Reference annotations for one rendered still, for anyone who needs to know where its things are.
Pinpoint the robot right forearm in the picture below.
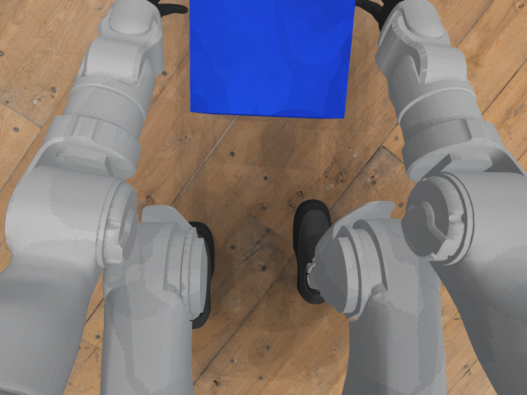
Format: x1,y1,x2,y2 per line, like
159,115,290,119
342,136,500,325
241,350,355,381
375,0,527,183

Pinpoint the carton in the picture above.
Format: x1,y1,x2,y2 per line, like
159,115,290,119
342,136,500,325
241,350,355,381
189,0,356,119

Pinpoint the right robot upper arm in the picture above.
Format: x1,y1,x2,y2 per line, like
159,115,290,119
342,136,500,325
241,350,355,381
401,171,527,395

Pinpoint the robot left hand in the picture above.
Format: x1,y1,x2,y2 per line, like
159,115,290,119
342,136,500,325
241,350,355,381
148,0,188,17

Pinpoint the robot left thigh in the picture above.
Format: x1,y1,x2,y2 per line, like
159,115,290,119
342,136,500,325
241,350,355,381
100,222,208,395

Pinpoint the robot right thigh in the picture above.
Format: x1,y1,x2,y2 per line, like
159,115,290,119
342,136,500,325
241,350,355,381
325,218,447,395

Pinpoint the left robot upper arm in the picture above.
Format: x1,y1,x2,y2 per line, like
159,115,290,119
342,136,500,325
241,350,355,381
0,165,138,395

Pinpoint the robot left forearm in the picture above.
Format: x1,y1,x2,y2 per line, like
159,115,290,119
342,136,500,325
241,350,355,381
4,0,165,250

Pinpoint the robot right hand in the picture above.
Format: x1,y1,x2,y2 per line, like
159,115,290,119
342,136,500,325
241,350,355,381
355,0,404,31

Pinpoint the robot thigh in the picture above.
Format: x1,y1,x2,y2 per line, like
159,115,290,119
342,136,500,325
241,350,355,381
100,222,208,395
325,218,447,395

